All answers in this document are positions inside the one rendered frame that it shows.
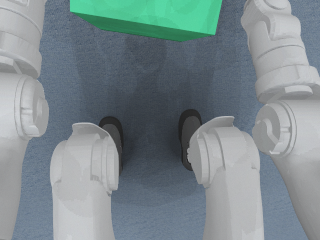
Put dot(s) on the left robot shin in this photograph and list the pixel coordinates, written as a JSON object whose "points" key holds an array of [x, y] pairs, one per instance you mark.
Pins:
{"points": [[58, 153]]}

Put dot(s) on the robot left upper arm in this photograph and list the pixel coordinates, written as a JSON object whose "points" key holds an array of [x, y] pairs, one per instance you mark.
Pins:
{"points": [[24, 114]]}

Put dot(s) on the right robot forearm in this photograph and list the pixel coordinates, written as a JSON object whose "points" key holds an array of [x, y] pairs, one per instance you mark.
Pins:
{"points": [[278, 53]]}

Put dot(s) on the carton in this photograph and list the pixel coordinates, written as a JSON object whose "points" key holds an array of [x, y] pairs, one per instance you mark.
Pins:
{"points": [[174, 20]]}

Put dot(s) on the left robot forearm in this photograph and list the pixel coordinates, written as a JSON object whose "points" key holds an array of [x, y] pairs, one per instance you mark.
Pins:
{"points": [[21, 28]]}

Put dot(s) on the robot right upper arm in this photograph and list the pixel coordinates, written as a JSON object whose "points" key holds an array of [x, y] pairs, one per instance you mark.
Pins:
{"points": [[289, 132]]}

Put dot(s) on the robot left foot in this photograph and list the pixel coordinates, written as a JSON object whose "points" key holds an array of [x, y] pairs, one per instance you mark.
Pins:
{"points": [[113, 126]]}

